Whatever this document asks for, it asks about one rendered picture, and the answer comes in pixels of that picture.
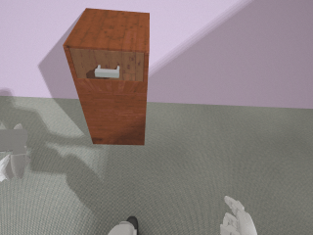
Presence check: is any left robot hand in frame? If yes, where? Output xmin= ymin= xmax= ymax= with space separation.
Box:
xmin=0 ymin=123 xmax=31 ymax=182

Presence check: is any left robot thigh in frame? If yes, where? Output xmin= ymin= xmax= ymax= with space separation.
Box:
xmin=108 ymin=224 xmax=137 ymax=235

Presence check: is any right robot hand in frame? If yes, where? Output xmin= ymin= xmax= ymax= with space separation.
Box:
xmin=220 ymin=196 xmax=257 ymax=235

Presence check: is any handle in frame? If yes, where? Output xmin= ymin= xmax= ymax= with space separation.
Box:
xmin=94 ymin=65 xmax=120 ymax=78

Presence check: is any cabinet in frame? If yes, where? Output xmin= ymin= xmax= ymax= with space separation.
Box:
xmin=63 ymin=8 xmax=150 ymax=146

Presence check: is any robot left shin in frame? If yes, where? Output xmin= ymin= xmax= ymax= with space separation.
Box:
xmin=119 ymin=221 xmax=134 ymax=227

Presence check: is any drawer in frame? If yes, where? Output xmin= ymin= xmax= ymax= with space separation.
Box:
xmin=69 ymin=48 xmax=145 ymax=81

